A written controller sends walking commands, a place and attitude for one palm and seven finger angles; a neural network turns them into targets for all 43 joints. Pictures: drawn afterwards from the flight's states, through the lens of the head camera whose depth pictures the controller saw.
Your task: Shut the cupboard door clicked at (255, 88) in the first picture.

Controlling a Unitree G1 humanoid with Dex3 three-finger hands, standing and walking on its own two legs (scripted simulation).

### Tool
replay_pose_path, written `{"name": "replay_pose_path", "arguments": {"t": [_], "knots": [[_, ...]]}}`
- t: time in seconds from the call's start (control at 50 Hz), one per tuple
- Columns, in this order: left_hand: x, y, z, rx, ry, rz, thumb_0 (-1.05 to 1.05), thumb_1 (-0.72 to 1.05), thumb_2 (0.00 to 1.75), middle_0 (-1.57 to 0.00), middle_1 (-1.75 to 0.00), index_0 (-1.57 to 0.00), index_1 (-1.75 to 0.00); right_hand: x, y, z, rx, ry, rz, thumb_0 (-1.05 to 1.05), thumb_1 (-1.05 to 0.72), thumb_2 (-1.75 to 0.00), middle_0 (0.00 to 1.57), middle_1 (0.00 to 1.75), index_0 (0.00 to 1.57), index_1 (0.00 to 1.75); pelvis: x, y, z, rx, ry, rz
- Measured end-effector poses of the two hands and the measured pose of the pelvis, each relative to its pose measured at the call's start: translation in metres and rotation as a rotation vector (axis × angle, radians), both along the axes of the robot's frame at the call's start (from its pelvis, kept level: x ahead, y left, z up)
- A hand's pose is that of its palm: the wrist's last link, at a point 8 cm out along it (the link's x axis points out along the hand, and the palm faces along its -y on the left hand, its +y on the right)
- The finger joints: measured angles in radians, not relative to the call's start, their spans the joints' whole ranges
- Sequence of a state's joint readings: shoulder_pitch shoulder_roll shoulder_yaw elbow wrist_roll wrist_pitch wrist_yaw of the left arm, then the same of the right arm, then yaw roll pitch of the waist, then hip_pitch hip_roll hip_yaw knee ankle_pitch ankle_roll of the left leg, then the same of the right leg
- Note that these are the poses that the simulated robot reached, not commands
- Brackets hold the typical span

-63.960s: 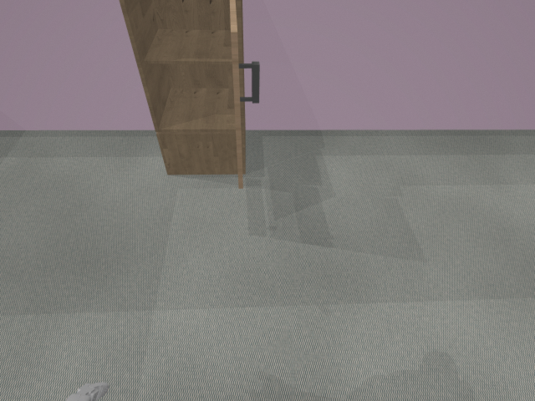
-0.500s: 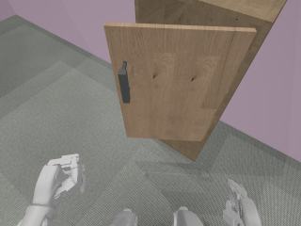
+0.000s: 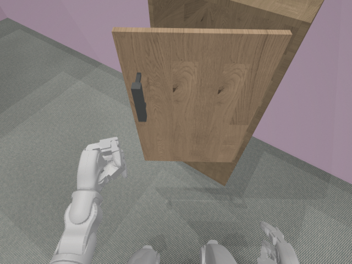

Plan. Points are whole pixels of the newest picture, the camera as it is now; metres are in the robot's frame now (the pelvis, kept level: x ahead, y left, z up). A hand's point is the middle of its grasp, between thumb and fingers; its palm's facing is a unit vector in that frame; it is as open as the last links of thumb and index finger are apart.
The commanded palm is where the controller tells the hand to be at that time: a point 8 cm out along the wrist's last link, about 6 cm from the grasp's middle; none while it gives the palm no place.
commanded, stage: bring the fist close to the handle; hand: left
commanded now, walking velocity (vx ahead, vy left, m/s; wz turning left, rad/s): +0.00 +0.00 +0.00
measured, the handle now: (140, 98) +0.52 +0.11 +0.05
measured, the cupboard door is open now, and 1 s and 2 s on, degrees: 32 32 21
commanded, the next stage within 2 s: push the door shut along its arc in 0.90 s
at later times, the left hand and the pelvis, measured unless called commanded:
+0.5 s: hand (151, 131) +0.41 +0.07 +0.05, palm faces -0.04 -1.00 -0.02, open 3.1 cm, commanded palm +0.40 +0.13 +0.05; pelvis +0.00 -0.01 +0.00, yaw -1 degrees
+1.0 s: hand (152, 126) +0.42 +0.07 +0.05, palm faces -0.03 -1.00 -0.01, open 3.1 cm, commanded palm +0.39 +0.13 +0.05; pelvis -0.01 +0.00 +0.00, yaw -1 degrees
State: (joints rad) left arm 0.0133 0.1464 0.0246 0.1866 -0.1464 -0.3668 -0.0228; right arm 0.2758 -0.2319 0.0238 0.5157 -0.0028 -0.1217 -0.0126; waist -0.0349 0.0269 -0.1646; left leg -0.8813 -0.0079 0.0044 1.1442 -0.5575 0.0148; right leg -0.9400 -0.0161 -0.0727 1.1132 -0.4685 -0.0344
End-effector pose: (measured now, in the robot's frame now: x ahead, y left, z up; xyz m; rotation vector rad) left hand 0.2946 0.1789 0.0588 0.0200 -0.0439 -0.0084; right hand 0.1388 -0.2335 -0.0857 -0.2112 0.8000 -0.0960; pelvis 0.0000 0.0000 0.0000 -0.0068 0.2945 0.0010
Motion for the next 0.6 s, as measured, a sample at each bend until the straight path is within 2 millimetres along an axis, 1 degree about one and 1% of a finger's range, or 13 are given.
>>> {"name": "replay_pose_path", "arguments": {"t": [0.04, 0.12, 0.16, 0.22, 0.3, 0.34, 0.4, 0.48, 0.6], "knots": [[0.007, -0.005, -0.003, 0.007, 0.008, -0.013, 0.02, 0.9, 0.9, -1.3, -1.5, -1.3, -1.49, -0.002, -0.002, -0.002, 0.0, 0.021, 0.003, 0.01, -0.9, -0.9, 0.21, 0.3, 0.2, 0.3, 0.0, 0.0, 0.0, 0.0, 0.001, 0.002], [0.021, -0.022, -0.015, 0.015, 0.063, -0.073, 0.02, 0.9, 0.9, -1.3, -1.5, -1.3, -1.5, -0.006, -0.007, -0.005, -0.006, 0.052, -0.01, 0.01, -0.9, -0.9, 0.21, 0.3, 0.2, 0.3, 0.0, -0.001, 0.0, 0.0, 0.004, 0.001], [0.028, -0.029, -0.018, 0.01, 0.075, -0.085, 0.02, 0.9, 0.9, -1.3, -1.5, -1.3, -1.5, -0.009, -0.009, -0.005, -0.01, 0.064, -0.023, 0.01, -0.9, -0.9, 0.21, 0.3, 0.2, 0.3, 0.0, -0.001, 0.001, 0.003, 0.006, -0.003], [0.04, -0.034, -0.015, -0.004, 0.053, -0.066, 0.02, 0.9, 0.9, -1.3, -1.5, -1.3, -1.49, -0.012, -0.012, -0.007, -0.015, 0.079, -0.038, 0.01, -0.9, -0.9, 0.21, 0.3, 0.2, 0.3, 0.0, -0.002, 0.002, 0.006, 0.01, -0.006], [0.061, -0.036, -0.004, -0.004, -0.004, -0.021, 0.02, 0.9, 0.9, -1.3, -1.5, -1.3, -1.49, -0.018, -0.015, -0.01, -0.013, 0.107, -0.044, 0.01, -0.9, -0.9, 0.2, 0.3, 0.2, 0.3, -0.001, -0.004, 0.001, 0.01, 0.017, -0.009], [0.071, -0.038, -0.002, 0.005, -0.01, -0.013, 0.02, 0.9, 0.9, -1.3, -1.5, -1.3, -1.49, -0.023, -0.016, -0.013, -0.009, 0.126, -0.046, 0.01, -0.9, -0.9, 0.2, 0.3, 0.2, 0.3, -0.001, -0.005, 0.001, 0.011, 0.021, -0.009], [0.084, -0.042, -0.005, 0.02, 0.018, -0.023, 0.02, 0.9, 0.9, -1.3, -1.5, -1.3, -1.5, -0.031, -0.017, -0.016, -0.001, 0.157, -0.057, 0.01, -0.9, -0.9, 0.2, 0.3, 0.2, 0.3, -0.002, -0.006, 0.001, 0.012, 0.026, -0.009], [0.095, -0.051, -0.011, 0.006, 0.061, -0.034, 0.02, 0.9, 0.9, -1.3, -1.5, -1.3, -1.5, -0.045, -0.02, -0.018, 0.003, 0.198, -0.081, 0.01, -0.9, -0.9, 0.2, 0.3, 0.2, 0.3, -0.002, -0.007, 0.003, 0.014, 0.033, -0.013], [0.112, -0.058, -0.008, -0.021, 0.025, -0.005, 0.02, 0.9, 0.9, -1.3, -1.5, -1.3, -1.49, -0.071, -0.025, -0.021, -0.007, 0.261, -0.112, 0.0, -0.9, -0.9, 0.2, 0.3, 0.2, 0.3, -0.005, -0.008, 0.002, 0.018, 0.046, -0.021]]}}
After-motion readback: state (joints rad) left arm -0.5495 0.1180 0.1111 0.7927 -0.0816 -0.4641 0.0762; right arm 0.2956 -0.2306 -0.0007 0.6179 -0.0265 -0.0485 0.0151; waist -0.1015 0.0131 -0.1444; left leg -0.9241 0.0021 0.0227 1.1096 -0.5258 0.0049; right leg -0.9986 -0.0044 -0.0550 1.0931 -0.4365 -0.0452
